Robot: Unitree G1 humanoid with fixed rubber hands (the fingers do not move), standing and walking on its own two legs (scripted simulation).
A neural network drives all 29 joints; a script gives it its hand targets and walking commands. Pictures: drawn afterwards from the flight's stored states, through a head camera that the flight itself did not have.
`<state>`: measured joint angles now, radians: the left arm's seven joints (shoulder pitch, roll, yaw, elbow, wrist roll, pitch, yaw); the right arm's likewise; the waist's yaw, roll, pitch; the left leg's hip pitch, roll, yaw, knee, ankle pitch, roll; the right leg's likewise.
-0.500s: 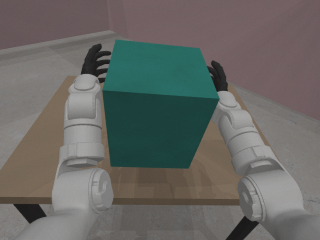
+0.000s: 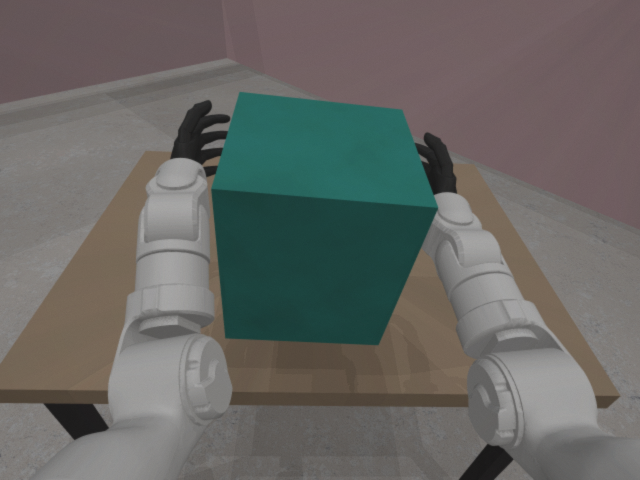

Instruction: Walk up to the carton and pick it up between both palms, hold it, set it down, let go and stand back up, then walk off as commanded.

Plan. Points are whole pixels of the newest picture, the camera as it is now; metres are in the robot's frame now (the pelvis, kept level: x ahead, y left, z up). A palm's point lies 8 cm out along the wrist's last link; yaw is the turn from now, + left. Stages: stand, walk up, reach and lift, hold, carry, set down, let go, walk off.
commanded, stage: set down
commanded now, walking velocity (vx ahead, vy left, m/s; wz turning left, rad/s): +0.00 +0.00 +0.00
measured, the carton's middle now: (312, 225) +0.40 +0.02 +0.16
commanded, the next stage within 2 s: none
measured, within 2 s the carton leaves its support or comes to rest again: rests again in 1.92 s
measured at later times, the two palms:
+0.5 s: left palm (201, 180) +0.42 +0.16 +0.21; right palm (433, 220) +0.39 -0.14 +0.17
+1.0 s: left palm (202, 200) +0.43 +0.17 +0.17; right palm (421, 237) +0.39 -0.13 +0.14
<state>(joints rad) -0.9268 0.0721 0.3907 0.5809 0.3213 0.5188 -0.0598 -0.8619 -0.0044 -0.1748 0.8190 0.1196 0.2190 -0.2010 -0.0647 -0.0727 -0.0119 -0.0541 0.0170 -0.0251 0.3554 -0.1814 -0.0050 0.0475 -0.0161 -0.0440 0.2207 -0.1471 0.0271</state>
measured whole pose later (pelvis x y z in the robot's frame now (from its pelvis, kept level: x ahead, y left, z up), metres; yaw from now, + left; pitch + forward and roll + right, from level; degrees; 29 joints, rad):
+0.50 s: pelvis +0.00 +0.00 +0.00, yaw +0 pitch -5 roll -1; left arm -0.92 0.08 0.37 0.70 0.30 0.41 -0.07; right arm -0.77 0.04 -0.23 0.77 0.05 0.16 -0.21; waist -0.05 -0.06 -0.01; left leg -0.08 0.01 -0.02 0.34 -0.18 0.00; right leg 0.02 -0.02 -0.04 0.21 -0.14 0.03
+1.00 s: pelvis +0.01 +0.01 +0.00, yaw -1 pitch -2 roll -1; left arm -0.89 0.07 0.37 0.77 0.30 0.31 -0.08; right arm -0.71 0.09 -0.32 0.77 -0.07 0.09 -0.19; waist -0.04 -0.07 -0.01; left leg -0.12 0.01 -0.01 0.34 -0.18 0.01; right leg -0.01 -0.03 -0.03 0.19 -0.13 0.04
